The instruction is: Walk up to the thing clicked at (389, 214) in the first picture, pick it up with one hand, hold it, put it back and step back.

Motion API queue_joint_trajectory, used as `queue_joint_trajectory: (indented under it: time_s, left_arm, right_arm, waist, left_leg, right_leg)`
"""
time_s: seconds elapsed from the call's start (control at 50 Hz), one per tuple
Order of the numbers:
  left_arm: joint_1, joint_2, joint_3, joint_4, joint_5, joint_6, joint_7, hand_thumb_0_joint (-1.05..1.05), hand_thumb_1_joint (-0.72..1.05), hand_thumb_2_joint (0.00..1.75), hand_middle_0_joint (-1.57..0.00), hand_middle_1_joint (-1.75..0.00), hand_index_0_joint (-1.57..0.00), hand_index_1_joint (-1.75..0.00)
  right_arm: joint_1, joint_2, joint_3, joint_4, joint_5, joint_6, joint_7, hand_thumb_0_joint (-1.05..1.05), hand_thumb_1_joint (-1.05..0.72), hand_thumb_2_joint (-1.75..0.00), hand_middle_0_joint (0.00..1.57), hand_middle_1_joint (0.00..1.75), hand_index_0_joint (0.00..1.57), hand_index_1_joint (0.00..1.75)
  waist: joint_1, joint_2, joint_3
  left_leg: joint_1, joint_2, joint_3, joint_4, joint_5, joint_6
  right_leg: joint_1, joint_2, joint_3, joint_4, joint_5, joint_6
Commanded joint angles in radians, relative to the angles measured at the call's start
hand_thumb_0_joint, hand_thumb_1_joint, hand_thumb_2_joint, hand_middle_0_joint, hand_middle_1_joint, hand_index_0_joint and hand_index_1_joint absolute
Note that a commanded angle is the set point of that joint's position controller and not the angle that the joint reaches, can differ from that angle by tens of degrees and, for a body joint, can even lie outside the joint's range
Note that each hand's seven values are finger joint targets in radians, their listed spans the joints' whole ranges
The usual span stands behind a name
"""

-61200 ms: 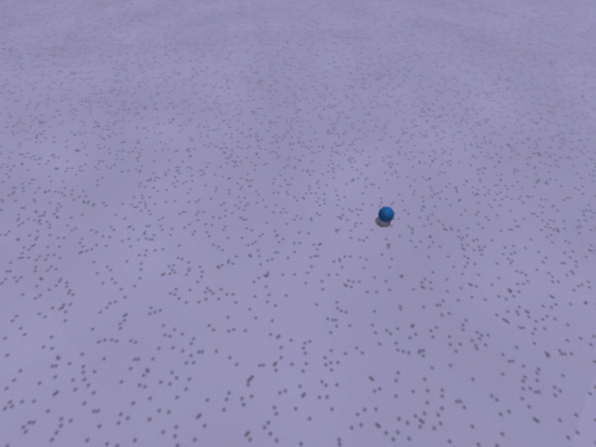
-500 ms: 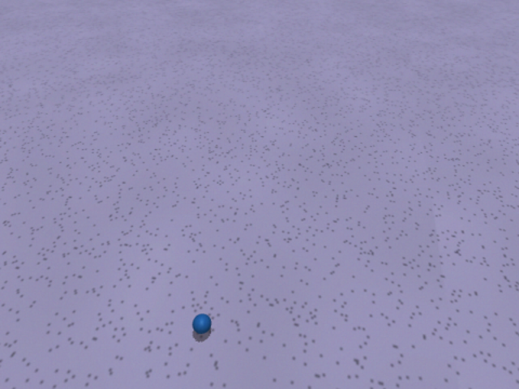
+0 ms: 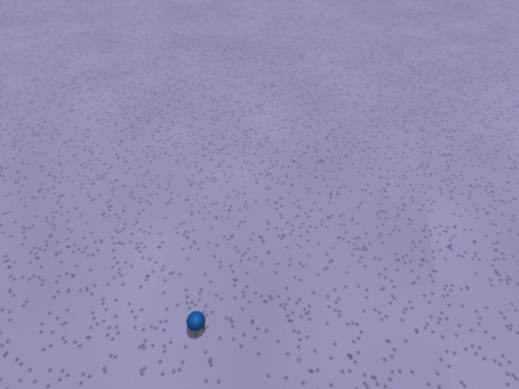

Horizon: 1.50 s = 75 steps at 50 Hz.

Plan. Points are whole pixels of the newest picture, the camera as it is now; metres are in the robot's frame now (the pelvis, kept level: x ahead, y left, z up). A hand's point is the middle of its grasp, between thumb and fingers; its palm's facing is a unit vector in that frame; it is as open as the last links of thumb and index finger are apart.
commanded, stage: stand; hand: left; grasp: from above
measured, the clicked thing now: (196, 321) +0.50 +0.24 -0.75
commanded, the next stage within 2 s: step back in 1.26 s
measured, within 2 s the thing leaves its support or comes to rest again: neither
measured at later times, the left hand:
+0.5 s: hand out of the picture +0.08 +0.25 -0.16, palm faces +0.02 -0.94 -0.34, open 7.4 cm
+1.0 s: hand out of the picture +0.08 +0.25 -0.16, palm faces +0.00 -0.94 -0.34, open 7.4 cm
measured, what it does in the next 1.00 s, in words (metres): stands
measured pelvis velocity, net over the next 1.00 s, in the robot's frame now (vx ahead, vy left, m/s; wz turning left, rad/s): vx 0.01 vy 0.00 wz -0.01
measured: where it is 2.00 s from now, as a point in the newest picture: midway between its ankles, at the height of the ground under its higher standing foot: outside the picture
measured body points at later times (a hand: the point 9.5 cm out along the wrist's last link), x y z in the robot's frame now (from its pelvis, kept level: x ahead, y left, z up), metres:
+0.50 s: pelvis +0.01 +0.00 +0.00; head +0.02 -0.01 +0.45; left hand +0.08 +0.30 -0.13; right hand +0.08 -0.29 -0.14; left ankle +0.01 +0.13 -0.75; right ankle +0.02 -0.13 -0.75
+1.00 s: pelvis +0.01 +0.00 +0.00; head +0.01 +0.00 +0.45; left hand +0.08 +0.30 -0.13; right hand +0.07 -0.30 -0.14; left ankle +0.01 +0.13 -0.75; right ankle +0.02 -0.13 -0.75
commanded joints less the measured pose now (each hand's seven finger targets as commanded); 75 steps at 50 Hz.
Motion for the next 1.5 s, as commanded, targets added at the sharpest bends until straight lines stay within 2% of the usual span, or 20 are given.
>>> queue_joint_trajectory:
  time_s: [0.0,0.08,0.14,0.26,0.3,0.42,0.58,0.72,0.86,0.94,1.04,1.18,1.22,1.24,1.28,1.3,1.38,1.44,1.46,1.48]
  left_arm:
    - [-0.041,0.210,0.031,-0.051,-0.002,-0.023,0.010,0.00,0.90,0.90,-0.20,-0.30,-0.20,-0.30]
    - [-0.045,0.208,0.029,-0.050,-0.003,-0.025,0.009,0.00,0.90,0.90,-0.20,-0.30,-0.20,-0.30]
    - [-0.050,0.211,0.030,-0.049,-0.002,-0.023,0.007,0.00,0.90,0.90,-0.20,-0.30,-0.20,-0.30]
    - [-0.046,0.207,0.028,-0.053,-0.004,-0.024,0.005,0.00,0.90,0.90,-0.20,-0.30,-0.20,-0.30]
    - [-0.060,0.215,0.029,-0.055,-0.004,-0.026,0.005,0.00,0.90,0.90,-0.20,-0.30,-0.20,-0.30]
    - [-0.060,0.219,0.029,-0.064,-0.006,-0.027,0.004,0.00,0.90,0.90,-0.20,-0.30,-0.20,-0.30]
    - [-0.061,0.221,0.026,-0.064,-0.006,-0.027,0.002,0.00,0.90,0.90,-0.20,-0.30,-0.20,-0.30]
    - [-0.064,0.227,0.025,-0.074,-0.007,-0.031,0.001,0.00,0.90,0.90,-0.20,-0.30,-0.20,-0.30]
    - [-0.055,0.231,0.025,-0.069,-0.008,-0.028,-0.003,0.00,0.90,0.90,-0.20,-0.30,-0.20,-0.30]
    - [-0.057,0.230,0.023,-0.073,-0.006,-0.028,-0.005,0.00,0.90,0.90,-0.20,-0.30,-0.20,-0.30]
    - [-0.055,0.236,0.023,-0.078,-0.006,-0.033,-0.003,0.00,0.90,0.90,-0.20,-0.30,-0.20,-0.30]
    - [-0.047,0.236,0.017,-0.077,-0.009,-0.033,-0.003,0.00,0.90,0.90,-0.20,-0.30,-0.20,-0.30]
    - [-0.051,0.240,0.019,-0.080,-0.007,-0.033,-0.002,0.00,0.90,0.90,-0.20,-0.30,-0.20,-0.30]
    - [-0.046,0.320,0.056,-0.117,-0.031,-0.025,0.000,0.00,0.90,0.90,-0.20,-0.30,-0.20,-0.30]
    - [-0.030,0.311,0.059,-0.147,-0.032,-0.021,0.007,0.00,0.90,0.90,-0.20,-0.30,-0.20,-0.30]
    - [-0.042,0.307,0.060,-0.169,-0.032,-0.017,0.008,0.00,0.90,0.90,-0.20,-0.30,-0.20,-0.30]
    - [-0.061,0.329,0.066,-0.234,-0.023,-0.001,0.007,0.00,0.90,0.90,-0.20,-0.30,-0.20,-0.30]
    - [-0.107,0.351,0.074,-0.286,-0.011,0.012,0.008,0.00,0.90,0.90,-0.20,-0.30,-0.20,-0.30]
    - [-0.131,0.357,0.074,-0.305,-0.004,0.015,0.008,0.00,0.90,0.90,-0.20,-0.30,-0.20,-0.30]
    - [-0.151,0.352,0.071,-0.321,0.000,0.019,0.008,0.00,0.90,0.90,-0.20,-0.30,-0.20,-0.30]
  right_arm:
    - [-0.036,-0.184,-0.028,-0.055,0.005,-0.023,-0.013,0.00,-0.90,-0.90,0.20,0.30,0.20,0.30]
    - [-0.036,-0.184,-0.025,-0.051,0.005,-0.026,-0.013,0.00,-0.90,-0.90,0.20,0.30,0.20,0.30]
    - [-0.038,-0.188,-0.024,-0.052,0.006,-0.024,-0.013,0.00,-0.90,-0.90,0.20,0.30,0.20,0.30]
    - [-0.047,-0.195,-0.023,-0.050,0.007,-0.027,-0.013,0.00,-0.90,-0.90,0.20,0.30,0.20,0.30]
    - [-0.049,-0.194,-0.023,-0.053,0.007,-0.027,-0.011,0.00,-0.90,-0.90,0.20,0.30,0.20,0.30]
    - [-0.059,-0.202,-0.024,-0.053,0.007,-0.029,-0.011,0.00,-0.90,-0.90,0.20,0.30,0.20,0.30]
    - [-0.060,-0.202,-0.024,-0.052,0.009,-0.027,-0.008,0.00,-0.90,-0.90,0.20,0.30,0.20,0.30]
    - [-0.060,-0.212,-0.026,-0.052,0.010,-0.029,-0.007,0.00,-0.90,-0.90,0.20,0.30,0.20,0.30]
    - [-0.060,-0.211,-0.024,-0.052,0.009,-0.028,-0.003,0.00,-0.90,-0.90,0.20,0.30,0.20,0.30]
    - [-0.068,-0.213,-0.025,-0.054,0.009,-0.030,-0.003,0.00,-0.90,-0.90,0.20,0.30,0.20,0.30]
    - [-0.059,-0.212,-0.024,-0.058,0.010,-0.030,-0.002,0.00,-0.90,-0.90,0.20,0.30,0.20,0.30]
    - [-0.053,-0.213,-0.021,-0.055,0.011,-0.027,0.000,0.00,-0.90,-0.90,0.20,0.30,0.20,0.30]
    - [-0.054,-0.216,-0.023,-0.058,0.010,-0.027,-0.001,0.00,-0.90,-0.90,0.20,0.30,0.20,0.30]
    - [-0.087,-0.271,-0.043,-0.086,0.023,-0.008,0.006,0.00,-0.90,-0.90,0.20,0.30,0.20,0.30]
    - [-0.062,-0.256,-0.048,-0.111,0.034,0.005,0.008,0.00,-0.90,-0.90,0.20,0.30,0.20,0.30]
    - [-0.047,-0.258,-0.051,-0.120,0.035,0.010,0.009,0.00,-0.90,-0.90,0.20,0.30,0.20,0.30]
    - [-0.038,-0.253,-0.066,-0.165,0.031,0.030,0.012,0.00,-0.90,-0.90,0.20,0.30,0.20,0.30]
    - [0.007,-0.239,-0.074,-0.185,0.027,0.043,0.022,0.00,-0.90,-0.90,0.20,0.30,0.20,0.30]
    - [0.035,-0.240,-0.079,-0.189,0.024,0.046,0.027,0.00,-0.90,-0.90,0.20,0.30,0.20,0.30]
    - [0.064,-0.244,-0.085,-0.189,0.019,0.046,0.031,0.00,-0.90,-0.90,0.20,0.30,0.20,0.30]
  waist:
    - [0.005,-0.009,-0.067]
    - [0.006,-0.018,-0.073]
    - [0.002,-0.021,-0.056]
    - [0.005,-0.013,-0.078]
    - [0.000,-0.025,-0.071]
    - [0.004,-0.012,-0.100]
    - [-0.001,-0.014,-0.078]
    - [-0.002,-0.013,-0.095]
    - [0.000,-0.007,-0.070]
    - [0.003,-0.019,-0.061]
    - [-0.004,-0.023,-0.091]
    - [-0.004,-0.014,-0.073]
    - [-0.007,-0.023,-0.090]
    - [-0.007,-0.037,0.002]
    - [-0.018,-0.035,-0.081]
    - [-0.026,-0.042,-0.110]
    - [-0.029,-0.095,-0.179]
    - [-0.042,-0.184,-0.156]
    - [-0.052,-0.211,-0.147]
    - [-0.067,-0.211,-0.136]
  left_leg:
    - [-0.043,0.099,-0.079,-0.079,0.076,0.037]
    - [-0.026,0.098,-0.074,-0.078,0.119,0.035]
    - [-0.037,0.096,-0.072,-0.086,0.075,0.034]
    - [-0.022,0.106,-0.071,-0.080,0.122,0.035]
    - [-0.028,0.104,-0.069,-0.085,0.103,0.035]
    - [0.000,0.113,-0.070,-0.075,0.175,0.036]
    - [-0.017,0.109,-0.067,-0.090,0.125,0.031]
    - [-0.016,0.111,-0.066,-0.086,0.156,0.032]
    - [-0.034,0.109,-0.071,-0.107,0.072,0.035]
    - [-0.032,0.110,-0.076,-0.108,0.066,0.032]
    - [-0.011,0.111,-0.070,-0.090,0.122,0.035]
    - [-0.031,0.109,-0.073,-0.096,0.093,0.033]
    - [-0.021,0.114,-0.070,-0.088,0.118,0.037]
    - [-0.076,0.092,-0.077,0.020,0.273,0.053]
    - [-0.064,0.085,-0.053,0.088,0.332,0.060]
    - [-0.083,0.081,-0.048,0.106,0.326,0.069]
    - [-0.075,0.031,-0.018,0.260,0.192,0.077]
    - [-0.085,-0.026,0.001,0.406,-0.045,0.082]
    - [-0.063,-0.029,-0.008,0.441,-0.136,0.090]
    - [-0.036,-0.013,-0.027,0.429,-0.156,0.098]
  right_leg:
    - [0.044,-0.094,0.100,-0.066,0.072,-0.033]
    - [0.042,-0.091,0.094,-0.063,0.104,-0.028]
    - [0.029,-0.089,0.097,-0.074,0.071,-0.027]
    - [0.045,-0.094,0.100,-0.068,0.118,-0.031]
    - [0.040,-0.092,0.098,-0.074,0.094,-0.027]
    - [0.050,-0.098,0.096,-0.061,0.157,-0.031]
    - [0.040,-0.095,0.096,-0.073,0.110,-0.029]
    - [0.061,-0.100,0.101,-0.071,0.152,-0.032]
    - [0.044,-0.096,0.098,-0.078,0.074,-0.032]
    - [0.026,-0.093,0.097,-0.080,0.048,-0.031]
    - [0.039,-0.101,0.100,-0.072,0.109,-0.032]
    - [0.041,-0.099,0.099,-0.080,0.094,-0.030]
    - [0.048,-0.103,0.100,-0.071,0.126,-0.034]
    - [-0.034,-0.093,0.122,0.010,0.338,-0.039]
    - [-0.003,-0.099,0.113,0.055,0.411,-0.064]
    - [0.006,-0.100,0.117,0.081,0.402,-0.073]
    - [-0.074,-0.168,0.193,0.091,0.325,-0.151]
    - [-0.188,-0.237,0.248,0.083,0.234,-0.211]
    - [-0.255,-0.257,0.260,0.091,0.185,-0.224]
    - [-0.322,-0.252,0.253,0.123,0.130,-0.214]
